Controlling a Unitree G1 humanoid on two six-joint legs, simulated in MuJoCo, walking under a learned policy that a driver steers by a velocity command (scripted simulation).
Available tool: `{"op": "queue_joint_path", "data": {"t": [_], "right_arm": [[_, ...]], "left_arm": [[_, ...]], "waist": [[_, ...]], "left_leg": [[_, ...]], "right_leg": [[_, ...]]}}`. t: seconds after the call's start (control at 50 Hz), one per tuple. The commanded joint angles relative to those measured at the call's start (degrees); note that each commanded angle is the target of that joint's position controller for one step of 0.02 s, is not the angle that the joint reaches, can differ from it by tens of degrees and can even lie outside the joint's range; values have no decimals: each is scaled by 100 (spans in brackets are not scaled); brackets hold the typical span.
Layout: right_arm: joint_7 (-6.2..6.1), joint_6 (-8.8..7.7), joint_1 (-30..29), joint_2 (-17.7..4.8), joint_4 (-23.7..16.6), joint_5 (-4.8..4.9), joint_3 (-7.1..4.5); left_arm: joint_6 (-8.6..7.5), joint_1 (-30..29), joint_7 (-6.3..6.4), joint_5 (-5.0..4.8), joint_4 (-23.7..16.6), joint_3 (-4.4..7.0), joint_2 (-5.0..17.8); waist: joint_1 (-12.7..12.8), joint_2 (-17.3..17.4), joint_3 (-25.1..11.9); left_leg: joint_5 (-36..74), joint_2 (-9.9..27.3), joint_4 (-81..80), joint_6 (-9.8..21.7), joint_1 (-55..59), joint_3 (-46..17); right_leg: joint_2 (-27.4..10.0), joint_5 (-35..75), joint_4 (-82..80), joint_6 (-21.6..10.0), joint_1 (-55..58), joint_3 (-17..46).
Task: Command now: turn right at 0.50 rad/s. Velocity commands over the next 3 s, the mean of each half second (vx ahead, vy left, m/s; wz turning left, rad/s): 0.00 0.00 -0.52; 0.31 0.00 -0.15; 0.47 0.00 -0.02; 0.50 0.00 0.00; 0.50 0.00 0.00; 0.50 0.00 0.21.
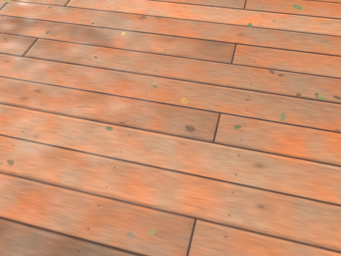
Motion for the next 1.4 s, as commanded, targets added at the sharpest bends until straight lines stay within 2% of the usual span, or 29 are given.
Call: {"op": "queue_joint_path", "data": {"t": [0.02, 0.06, 0.08, 0.2, 0.36, 0.44, 0.46, 0.48, 0.5, 0.52, 0.56, 0.72, 0.8, 0.82, 0.84, 0.86, 0.88, 0.9, 0.94, 1.08, 1.18, 1.24, 1.28, 1.3, 1.32, 1.34, 1.36, 1.38, 1.4], "right_arm": [[-17, -122, -554, -570, -633, 58, -144], [-95, -91, -330, -684, -431, 14, -214], [-101, -96, -236, -667, -390, -4, -228], [-66, -185, -235, -436, -408, 43, -161], [96, -381, -216, -544, -469, 106, -166], [217, -492, 331, -568, -331, 89, -180], [203, -486, 364, -832, -378, -4, -222], [167, -427, 68, -1251, -471, -111, -272], [184, -432, 298, -938, -443, -192, -203], [186, -448, 315, -819, -456, -101, -156], [154, -449, 324, -672, -359, 96, -95], [146, -472, 855, -963, -193, 152, -123], [242, -442, 875, -838, -151, 224, -42], [267, -478, 804, -550, -163, 169, 60], [322, -543, 559, -41, -319, 42, 227], [269, -672, 446, -188, -677, 172, 174], [247, -737, 362, -706, -640, 263, 35], [289, -763, 396, -786, -587, 294, -1], [339, -782, 383, -642, -481, 167, 16], [471, -758, -471, -106, -721, 114, 225], [613, -794, -1100, -231, -957, 190, 230], [620, -798, -804, -476, -927, 155, 135], [501, -743, 619, -860, -568, 145, -73], [419, -696, 1636, -1263, -394, 80, -162], [492, -707, 1776, -1517, -269, 57, -187], [474, -705, 1668, -921, -306, 124, -50], [439, -701, 1256, -771, -311, 132, 9], [428, -702, 898, -730, -341, 97, 31], [439, -714, 661, -628, -354, 32, 51]], "left_arm": [[-286, 455, 24, 155, -370, 289, 1284], [-293, -126, 121, -85, -468, 212, 974], [-261, -189, 169, -108, -498, 169, 893], [-164, 11, 280, -85, -590, 207, 1005], [-47, -203, 213, -83, -798, 271, 1118], [26, -407, 256, -166, -901, 190, 915], [15, -146, 268, -94, -890, 116, 677], [-35, 224, 249, -40, -918, 59, 470], [-89, 93, 257, -1, -922, 154, 844], [-107, 91, 255, -45, -853, 244, 1105], [-93, 31, 215, -39, -730, 198, 860], [-486, -521, 27, -106, -798, -48, 313], [-559, 329, 17, -160, -458, 36, 464], [-560, 825, 64, -184, -346, 76, 553], [-563, 1557, 130, -123, -258, 148, 899], [-583, 1797, 59, -30, -202, 327, 1600], [-661, 1602, 14, -36, -230, 206, 1140], [-715, 1370, 0, -32, -265, 97, 818], [-728, 1027, -19, -18, -314, 24, 629], [-670, 1231, 99, -54, -133, 27, 709], [-647, 1585, 124, -145, 146, 80, 874], [-574, 1552, 153, -135, 218, 135, 1016], [-492, 1481, 191, -79, 197, 106, 996], [-496, 1606, 216, 75, 48, -16, 693], [-599, 2507, 137, -26, 34, -229, -97], [-706, 1886, 100, -176, 80, -85, 605], [-761, 1215, 74, -306, -142, -6, 845], [-801, 905, 102, -255, -214, -40, 771], [-800, 778, 116, -147, -220, -18, 719]], "waist": [[269, -1003, -823], [11, -723, -570], [-61, -807, -603], [31, -897, -668], [106, -1142, -635], [-203, -1062, -835], [-77, -519, -972], [366, 951, -815], [70, 1183, -888], [1, 767, -733], [-48, 665, -393], [-408, 840, -128], [79, 523, -213], [331, 390, -415], [614, -650, -734], [583, -1866, -606], [551, -1286, -173], [407, -1201, 131], [242, -896, 267], [349, -733, 244], [389, -721, 440], [83, -832, 67], [-687, -854, -956], [-977, -145, -1871], [-395, 1534, -2803], [-705, 919, -2347], [-646, 586, -1343], [-454, -1, -849], [-273, -100, -533]], "left_leg": [[-782, -374, 2303, -46, -1875, -891], [139, -250, 1974, -58, -1930, -982], [433, -309, 1984, -107, -1667, -955], [1025, -517, 734, -299, -1433, -994], [786, -746, -745, -220, -429, -1070], [2176, -618, -2582, 61, 793, -940], [2840, 146, -2741, 339, 1417, -1594], [4322, 1118, -2730, 1088, 1739, -2760], [3665, 1711, -2943, 1909, 1555, -3540], [2291, 1543, -3083, 1924, 1519, -3379], [-55, 917, -3356, 1431, 1617, -2889], [642, 624, -3620, 1398, 1071, -1935], [517, 568, -3117, 1250, 166, -1794], [526, 382, -2582, 1012, -317, -1564], [330, -179, -727, 581, -1122, -870], [-348, -607, 654, 418, -2446, -526], [-279, -249, 1518, 456, -2878, -874], [325, -78, 1727, 549, -3092, -939], [1108, 123, 1569, 531, -3024, -867], [2940, -69, -524, 131, -1951, -417], [3251, -269, -1544, 374, -1516, -463], [2674, -512, -1695, 662, -885, -324], [2647, -707, -1712, 994, 1224, -117], [2746, 456, -1394, 1357, 3161, -1436], [910, 1707, -2227, 2263, 4765, -4421], [152, 1534, -2880, 1997, 4381, -4747], [435, 1378, -2998, 1774, 3542, -3816], [1176, 1186, -3116, 1683, 2656, -3209], [1838, 973, -3249, 1673, 1977, -2733]], "right_leg": [[-2069, 3616, -1520, -1595, 1617, 2710], [-1563, 2928, -1506, -1042, 1382, 2181], [-1397, 2980, -1533, -976, 1171, 2034], [-1144, 2274, -1536, -954, 1263, 2147], [-1021, 2061, -1262, -974, 822, 2992], [-696, 2274, -690, -535, 724, 2983], [-377, 1222, -177, -214, 286, 2628], [551, -939, 754, 151, -648, 1625], [521, -2004, 1880, 419, -1109, 1290], [325, -1648, 2565, 496, -1377, 1318], [165, -900, 2713, 611, -1885, 1201], [-46, -318, 286, 485, -590, 166], [103, 657, -1051, 171, 1231, -1], [-171, 572, -1096, 63, 2043, 352], [-1312, -2, -1572, -267, 2871, 1866], [-2359, -1379, -2254, -1142, 2879, 3992], [-2351, -1979, -2407, -1345, 2558, 4130], [-2062, -1884, -2438, -1186, 2413, 3603], [-1659, -612, -2542, -970, 2126, 2735], [-1050, 1983, -2759, -765, 1357, 994], [-1414, 2089, -2684, -684, 1684, 958], [-1512, 3947, -1969, -498, 2245, 862], [-1154, 5364, -136, -243, 1839, 539], [-830, 3431, 1731, -70, 484, 416], [290, -1303, 3645, 244, -1507, 768], [52, -1393, 4144, 188, -2119, 1289], [-226, -901, 4131, 150, -2464, 1040], [-507, -373, 3851, 149, -2280, 861], [-677, -69, 3549, 180, -2078, 804]]}}
Next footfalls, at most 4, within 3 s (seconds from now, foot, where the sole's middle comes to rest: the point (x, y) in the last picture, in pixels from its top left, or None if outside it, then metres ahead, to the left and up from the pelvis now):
0.46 left None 0.10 0.12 -0.76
0.82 right None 0.06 -0.14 -0.76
1.28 left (202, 249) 0.48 -0.04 -0.76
1.82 right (278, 200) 0.68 -0.36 -0.76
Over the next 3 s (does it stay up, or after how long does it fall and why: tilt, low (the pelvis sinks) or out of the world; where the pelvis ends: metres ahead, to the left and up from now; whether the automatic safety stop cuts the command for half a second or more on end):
stays up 1.16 -0.42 0.00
